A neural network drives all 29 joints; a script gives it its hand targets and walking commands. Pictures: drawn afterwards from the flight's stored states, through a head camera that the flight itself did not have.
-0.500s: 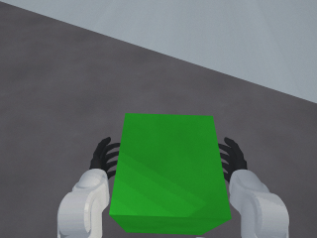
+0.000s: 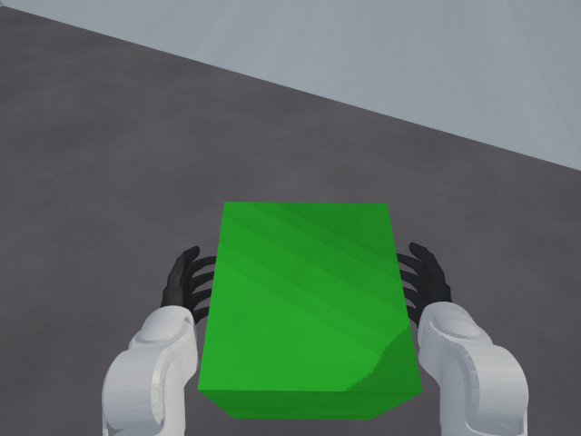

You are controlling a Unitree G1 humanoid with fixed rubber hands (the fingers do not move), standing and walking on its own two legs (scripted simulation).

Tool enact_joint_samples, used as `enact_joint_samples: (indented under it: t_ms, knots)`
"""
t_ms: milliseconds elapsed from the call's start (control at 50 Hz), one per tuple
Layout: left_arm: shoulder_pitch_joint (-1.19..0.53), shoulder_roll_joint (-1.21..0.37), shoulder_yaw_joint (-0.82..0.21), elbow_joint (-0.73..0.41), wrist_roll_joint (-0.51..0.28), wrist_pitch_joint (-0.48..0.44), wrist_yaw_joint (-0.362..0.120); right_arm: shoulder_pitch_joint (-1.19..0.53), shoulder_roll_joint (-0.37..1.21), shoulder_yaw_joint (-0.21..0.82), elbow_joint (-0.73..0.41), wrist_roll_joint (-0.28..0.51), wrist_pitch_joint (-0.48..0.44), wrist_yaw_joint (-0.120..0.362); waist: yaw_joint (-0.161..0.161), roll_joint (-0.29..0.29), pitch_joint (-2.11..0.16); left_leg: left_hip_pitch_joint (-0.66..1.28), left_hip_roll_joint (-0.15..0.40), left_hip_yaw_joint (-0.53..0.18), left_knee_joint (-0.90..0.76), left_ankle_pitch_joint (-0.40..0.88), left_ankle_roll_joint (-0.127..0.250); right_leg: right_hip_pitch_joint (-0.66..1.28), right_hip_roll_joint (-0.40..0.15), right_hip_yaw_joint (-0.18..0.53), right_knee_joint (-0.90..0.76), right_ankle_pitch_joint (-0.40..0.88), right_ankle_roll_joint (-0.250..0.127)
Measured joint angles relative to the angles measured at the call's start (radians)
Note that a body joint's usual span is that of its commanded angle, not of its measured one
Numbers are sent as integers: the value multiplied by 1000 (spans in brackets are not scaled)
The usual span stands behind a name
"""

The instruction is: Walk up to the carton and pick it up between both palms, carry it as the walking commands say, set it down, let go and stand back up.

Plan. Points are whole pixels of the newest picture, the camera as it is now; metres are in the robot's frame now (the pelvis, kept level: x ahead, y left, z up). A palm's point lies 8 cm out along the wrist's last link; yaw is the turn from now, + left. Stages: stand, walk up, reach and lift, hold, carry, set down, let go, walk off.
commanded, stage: carry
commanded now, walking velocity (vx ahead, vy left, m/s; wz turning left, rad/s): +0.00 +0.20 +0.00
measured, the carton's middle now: (303, 320) +0.26 +0.00 +0.02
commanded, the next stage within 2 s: none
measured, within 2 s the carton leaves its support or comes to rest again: neither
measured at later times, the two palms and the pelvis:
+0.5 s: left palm (36, 331) +0.21 +0.28 +0.12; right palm (315, 339) +0.20 -0.01 +0.11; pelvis -0.03 +0.15 +0.02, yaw -1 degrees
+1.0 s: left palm out of the picture +0.18 +0.46 +0.11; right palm (136, 384) +0.16 +0.17 +0.10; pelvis -0.07 +0.33 +0.01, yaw -2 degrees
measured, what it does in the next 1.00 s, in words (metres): steps to the left: right foot, then left foot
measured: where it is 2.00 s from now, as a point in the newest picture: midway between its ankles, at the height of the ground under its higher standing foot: outside the picture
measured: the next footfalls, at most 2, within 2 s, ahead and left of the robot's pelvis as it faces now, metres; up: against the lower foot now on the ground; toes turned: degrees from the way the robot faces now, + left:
right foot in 0.26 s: +0.00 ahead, +0.00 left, +0.00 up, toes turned -13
left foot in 0.62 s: +0.02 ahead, +0.36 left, +0.00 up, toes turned +6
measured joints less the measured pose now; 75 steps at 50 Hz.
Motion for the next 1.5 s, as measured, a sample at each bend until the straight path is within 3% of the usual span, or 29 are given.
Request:
enact_joint_samples:
  t_ms: [20, 60, 120, 220, 260, 280, 320, 380, 440, 560, 620, 640, 700, 740, 780, 880, 920, 940, 980, 1040, 1100, 1200, 1260, 1280, 1340, 1400, 1440, 1500]
  knots:
    - [-4, 0, 11, 4, -1, 5, 0, 0, 0, 8, 18, -1, -9, 0, 5, -4, 6, -17, -2, 5, 28, -58, 16, -38, 16, 17, 96, -92, -9]
    - [-6, 0, 21, 12, -3, 16, 0, 5, 0, 14, 40, -3, -19, 1, 23, -13, 29, -38, -8, 14, 60, -51, 43, -101, 68, 32, 284, -186, -27]
    - [2, -1, 5, 13, -4, 13, 4, 26, 1, 6, 24, -2, -20, 4, 41, -5, 40, -32, -23, 30, 21, 2, 72, -140, 135, -12, 401, -177, -48]
    - [-4, -1, -2, -3, -12, -4, 7, 35, 1, 5, -11, -5, -34, 6, 25, 21, 9, -26, -76, 70, -36, 35, 119, -57, 206, -77, 174, -126, -98]
    - [-9, 0, 1, 2, -14, -4, 4, 33, 1, 7, -12, -10, -31, 5, 20, 26, -17, -30, -103, 94, -35, 34, 133, 24, 211, -96, -24, -27, -111]
    - [-11, -1, 0, 16, -13, -7, 2, 29, 0, 3, -4, -11, -28, 4, 17, 44, -25, -34, -104, 100, -22, 27, 137, 44, 213, -100, -79, 39, -147]
    - [-8, -1, -2, 49, -10, -6, -2, 36, 0, -1, 11, -16, -14, 2, 7, 61, -39, -65, -107, 79, 76, -76, 87, 50, 204, -100, -88, 61, -175]
    - [13, -2, -2, 59, -9, 2, -7, 43, 1, 4, 19, -19, 10, -1, -2, 42, -45, -130, -97, 21, 326, -133, 32, 74, 169, -87, -129, 76, -157]
    - [24, -3, 0, 45, -4, -2, -9, 30, 0, 7, 20, -14, 14, -3, -4, 25, -33, -143, -51, -17, 399, -126, -4, 88, 132, -68, -162, 107, -124]
    - [5, -2, -1, 12, 0, -10, -8, 3, -1, 0, -4, -3, 5, -5, -6, 2, -6, -68, 10, -27, 185, -125, -27, 62, 43, -46, -154, 134, -44]
    - [-2, -1, -4, 7, 2, -8, -6, -4, -1, -5, -9, 0, 7, -5, -8, 8, -4, 24, 5, -3, -32, 5, -15, 26, 3, -32, -87, 114, 5]
    - [-7, 1, 6, 15, 1, -7, -6, -5, 0, 1, 9, -2, -2, -4, -6, -7, -1, 6, -11, 4, -8, 26, -3, 1, -8, -14, -39, 60, 7]
    - [-1, -1, 22, 25, 1, 12, -4, 1, 0, 14, 51, -3, -12, -2, 20, -9, 20, -19, -12, 17, 43, -17, 43, -91, 62, 16, 230, -163, -19]
    - [3, -1, 14, 25, 0, 14, -1, 15, 0, 10, 45, -4, -14, 2, 33, -5, 27, -17, -20, 25, 24, -11, 66, -133, 109, -1, 366, -172, -37]
    - [2, -1, 4, 22, -2, 8, 2, 26, 1, 4, 30, -3, -21, 5, 40, -2, 26, -13, -37, 38, -4, 8, 85, -141, 144, -28, 397, -159, -53]
    - [-8, 0, 1, 13, -11, -4, 5, 33, 1, 4, 4, -7, -34, 6, 22, 23, -9, -13, -93, 81, -51, 37, 136, -47, 209, -78, 163, -126, -101]
    - [-10, 0, 4, 21, -13, -4, 3, 32, 1, 6, 6, -11, -29, 5, 16, 30, -33, -17, -118, 104, -52, 37, 150, 36, 211, -97, -30, -35, -114]
    - [-11, -1, 2, 35, -12, -7, 1, 29, 0, 2, 13, -13, -26, 4, 14, 48, -39, -21, -119, 110, -42, 31, 155, 57, 214, -102, -87, 32, -148]
    - [-8, -1, -1, 65, -10, -6, -3, 37, 0, -2, 25, -17, -13, 2, 4, 69, -49, -43, -114, 94, 37, -48, 98, 65, 209, -104, -99, 60, -173]
    - [12, -2, -3, 71, -9, 0, -6, 45, 1, 1, 28, -18, 7, -1, -2, 44, -53, -113, -101, 32, 289, -127, 40, 82, 175, -94, -133, 74, -155]
    - [25, -3, -3, 53, -3, -7, -7, 33, 0, 3, 26, -11, 9, -3, -4, 23, -40, -127, -51, -12, 358, -130, 6, 91, 137, -76, -161, 102, -122]
    - [11, -2, -7, 20, 0, -14, -5, 13, -1, -2, 1, -1, -2, -3, -8, 0, -13, -68, 7, -26, 190, -128, -19, 69, 58, -58, -152, 125, -55]
    - [6, -1, -10, 10, 2, -13, -3, 7, -1, -7, -8, 3, -1, -3, -12, 4, -7, 20, 5, -1, -19, -1, -17, 38, 13, -43, -96, 111, -2]
    - [2, 0, -1, 15, 1, -12, -3, 6, 0, -1, 6, 2, -8, -3, -10, -11, -4, 10, -13, 9, -7, 20, -8, 18, -3, -26, -58, 83, 1]
    - [5, -1, 18, 22, 0, 7, -2, 8, 0, 13, 47, -1, -17, -1, 14, -10, 13, -15, -18, 26, 42, -19, 47, -70, 59, 5, 191, -145, -20]
    - [8, -1, 8, 26, -2, 8, 1, 26, 1, 8, 40, -3, -21, 3, 32, -3, 18, -16, -33, 41, 17, -7, 82, -127, 127, -19, 376, -168, -46]
    - [6, -1, 1, 25, -4, 3, 3, 35, 1, 4, 27, -2, -28, 5, 34, 1, 13, -14, -53, 56, -9, 11, 104, -126, 159, -44, 378, -158, -62]
    - [0, -1, -2, 21, -9, -5, 5, 40, 1, 2, 13, -4, -35, 6, 24, 14, -7, -13, -87, 81, -42, 32, 136, -76, 197, -73, 249, -149, -91]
